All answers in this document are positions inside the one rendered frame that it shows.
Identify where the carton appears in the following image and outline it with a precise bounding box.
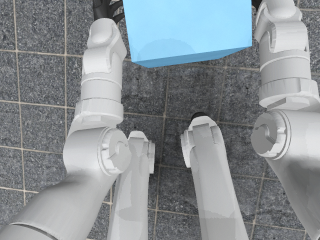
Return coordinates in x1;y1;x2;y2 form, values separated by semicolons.
123;0;252;68

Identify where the right robot upper arm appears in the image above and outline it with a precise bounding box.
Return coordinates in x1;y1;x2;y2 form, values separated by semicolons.
250;108;320;240

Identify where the left robot upper arm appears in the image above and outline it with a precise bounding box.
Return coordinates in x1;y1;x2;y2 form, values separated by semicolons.
0;126;132;240

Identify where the robot left thigh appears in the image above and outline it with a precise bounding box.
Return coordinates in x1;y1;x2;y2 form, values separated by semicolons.
106;137;155;240

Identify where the right robot shin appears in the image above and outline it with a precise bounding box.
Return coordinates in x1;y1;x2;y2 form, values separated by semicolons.
188;116;227;158

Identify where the robot left hand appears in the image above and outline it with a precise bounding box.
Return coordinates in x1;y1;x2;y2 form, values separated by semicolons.
92;0;125;25

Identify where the robot left forearm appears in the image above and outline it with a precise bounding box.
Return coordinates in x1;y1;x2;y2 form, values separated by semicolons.
63;18;127;159

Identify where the robot right hand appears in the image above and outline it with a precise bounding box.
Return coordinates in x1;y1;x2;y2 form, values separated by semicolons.
251;0;262;12

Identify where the robot right forearm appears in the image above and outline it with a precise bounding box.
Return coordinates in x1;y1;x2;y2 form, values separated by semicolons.
254;0;320;113

